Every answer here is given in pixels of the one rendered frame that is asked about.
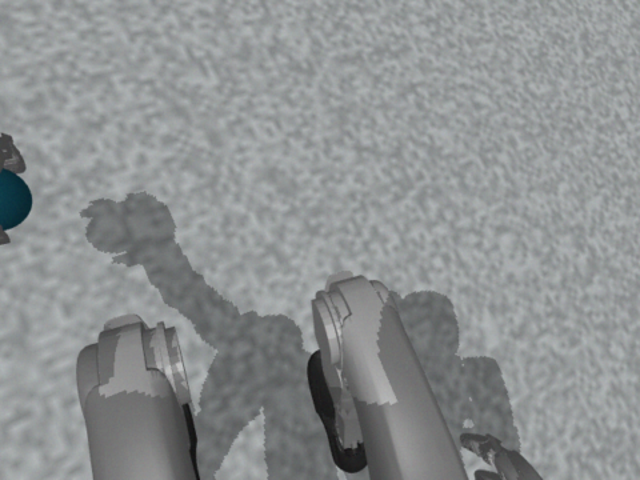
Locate right robot foot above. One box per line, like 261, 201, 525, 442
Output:
307, 350, 367, 473

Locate left robot foot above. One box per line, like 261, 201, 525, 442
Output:
183, 403, 200, 480

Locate left robot hand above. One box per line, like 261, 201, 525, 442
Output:
0, 132, 26, 245

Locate ball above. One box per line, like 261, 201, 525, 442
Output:
0, 168, 32, 231

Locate right robot hand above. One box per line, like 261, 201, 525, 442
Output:
460, 433, 543, 480

